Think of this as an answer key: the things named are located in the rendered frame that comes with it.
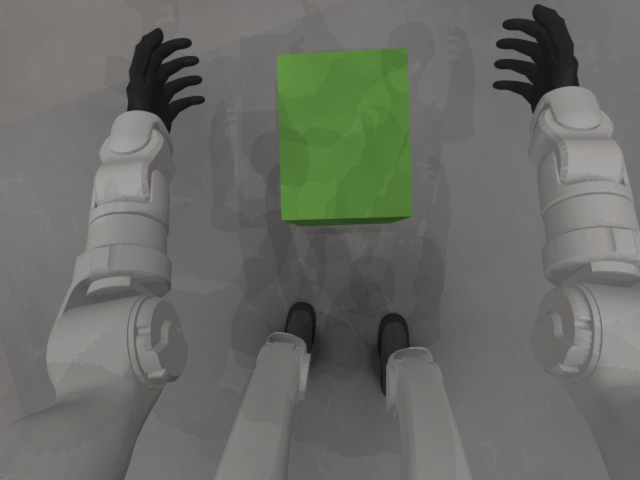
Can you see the robot left upper arm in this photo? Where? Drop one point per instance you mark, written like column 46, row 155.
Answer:
column 109, row 363

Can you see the robot right hand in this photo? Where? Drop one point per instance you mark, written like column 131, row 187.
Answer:
column 554, row 65

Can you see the left robot forearm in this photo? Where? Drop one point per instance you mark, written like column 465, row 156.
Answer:
column 126, row 250

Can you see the right robot forearm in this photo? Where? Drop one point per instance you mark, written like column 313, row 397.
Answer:
column 591, row 228

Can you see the right robot foot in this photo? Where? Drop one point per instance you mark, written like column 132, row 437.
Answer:
column 393, row 335

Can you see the carton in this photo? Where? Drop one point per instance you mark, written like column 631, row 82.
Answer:
column 344, row 137

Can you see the robot right upper arm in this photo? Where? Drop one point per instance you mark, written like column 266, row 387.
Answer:
column 588, row 335

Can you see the robot left hand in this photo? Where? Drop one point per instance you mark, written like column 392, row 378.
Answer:
column 147, row 90

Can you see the robot left shin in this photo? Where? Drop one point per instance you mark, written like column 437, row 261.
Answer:
column 283, row 337

